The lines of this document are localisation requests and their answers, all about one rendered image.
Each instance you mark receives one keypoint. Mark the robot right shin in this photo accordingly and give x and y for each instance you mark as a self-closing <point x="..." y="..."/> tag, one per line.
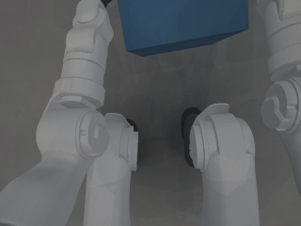
<point x="223" y="108"/>

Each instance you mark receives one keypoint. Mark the robot left shin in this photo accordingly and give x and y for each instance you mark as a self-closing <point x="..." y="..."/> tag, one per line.
<point x="116" y="117"/>

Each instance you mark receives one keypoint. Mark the robot left forearm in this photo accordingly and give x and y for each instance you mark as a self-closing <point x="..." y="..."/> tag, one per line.
<point x="84" y="62"/>

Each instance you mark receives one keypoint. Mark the robot left upper arm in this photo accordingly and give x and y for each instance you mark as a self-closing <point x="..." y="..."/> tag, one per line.
<point x="69" y="139"/>

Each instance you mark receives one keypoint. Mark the robot right upper arm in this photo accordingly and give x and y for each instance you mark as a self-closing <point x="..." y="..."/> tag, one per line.
<point x="281" y="113"/>

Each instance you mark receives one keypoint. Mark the robot right forearm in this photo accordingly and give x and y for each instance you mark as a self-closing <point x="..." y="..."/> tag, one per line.
<point x="282" y="31"/>

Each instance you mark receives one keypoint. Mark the robot shin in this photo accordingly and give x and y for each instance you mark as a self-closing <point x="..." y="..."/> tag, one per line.
<point x="116" y="117"/>
<point x="223" y="108"/>

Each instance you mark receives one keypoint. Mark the carton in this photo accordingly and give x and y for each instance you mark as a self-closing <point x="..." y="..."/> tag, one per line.
<point x="152" y="27"/>

